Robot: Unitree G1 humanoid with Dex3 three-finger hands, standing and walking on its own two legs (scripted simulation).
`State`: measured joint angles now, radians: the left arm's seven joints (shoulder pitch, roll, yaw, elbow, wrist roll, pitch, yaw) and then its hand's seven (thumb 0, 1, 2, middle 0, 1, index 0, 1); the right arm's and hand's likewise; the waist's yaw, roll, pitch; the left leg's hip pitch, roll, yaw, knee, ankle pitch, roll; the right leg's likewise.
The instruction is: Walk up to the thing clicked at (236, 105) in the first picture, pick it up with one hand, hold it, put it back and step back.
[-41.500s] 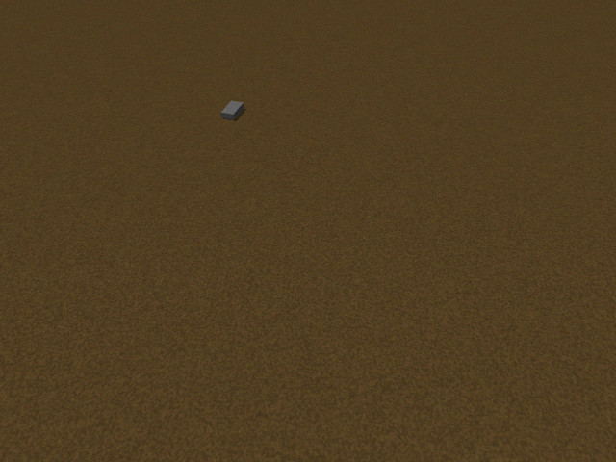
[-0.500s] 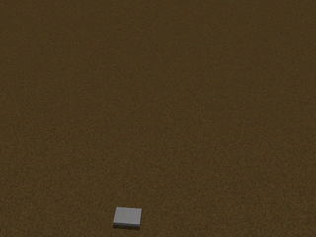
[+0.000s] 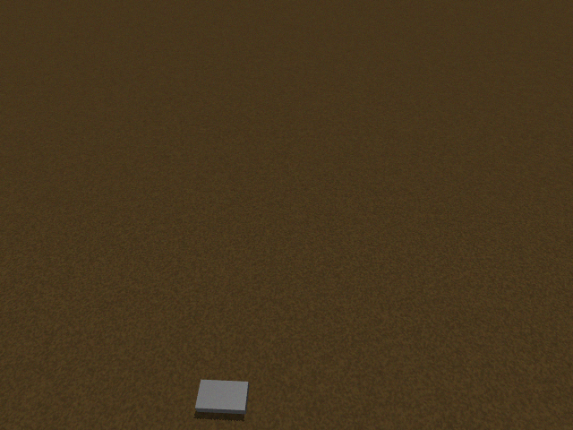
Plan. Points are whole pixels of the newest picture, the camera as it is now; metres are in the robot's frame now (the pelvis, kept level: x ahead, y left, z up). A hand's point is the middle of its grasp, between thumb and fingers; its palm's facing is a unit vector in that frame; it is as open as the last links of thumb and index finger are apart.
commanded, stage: stand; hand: left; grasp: from above
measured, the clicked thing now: (223, 396) +0.42 +0.24 -0.76
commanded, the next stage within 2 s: step back in 1.18 s
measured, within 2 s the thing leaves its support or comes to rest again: neither
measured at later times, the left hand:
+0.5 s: hand out of the picture +0.04 +0.20 -0.18, palm faces +0.02 -0.97 -0.23, open 7.4 cm
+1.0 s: hand out of the picture +0.04 +0.23 -0.17, palm faces +0.01 -0.96 -0.28, open 7.4 cm
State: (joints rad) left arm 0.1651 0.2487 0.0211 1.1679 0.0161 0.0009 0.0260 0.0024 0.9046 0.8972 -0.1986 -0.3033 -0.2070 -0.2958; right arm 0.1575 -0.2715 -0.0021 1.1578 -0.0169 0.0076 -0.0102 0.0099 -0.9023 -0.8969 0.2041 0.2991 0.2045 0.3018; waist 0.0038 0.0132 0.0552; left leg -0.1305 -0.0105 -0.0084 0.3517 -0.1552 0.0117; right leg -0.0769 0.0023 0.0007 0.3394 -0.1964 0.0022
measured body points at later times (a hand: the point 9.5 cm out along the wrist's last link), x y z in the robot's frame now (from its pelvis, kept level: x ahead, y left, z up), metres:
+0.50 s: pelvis +0.02 +0.01 +0.00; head +0.02 +0.00 +0.45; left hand +0.04 +0.25 -0.16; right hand +0.04 -0.24 -0.16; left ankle +0.03 +0.11 -0.75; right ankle +0.00 -0.12 -0.75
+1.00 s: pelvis +0.01 +0.01 +0.00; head +0.01 +0.01 +0.45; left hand +0.04 +0.28 -0.15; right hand +0.04 -0.26 -0.15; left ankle +0.03 +0.11 -0.75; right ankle +0.00 -0.12 -0.75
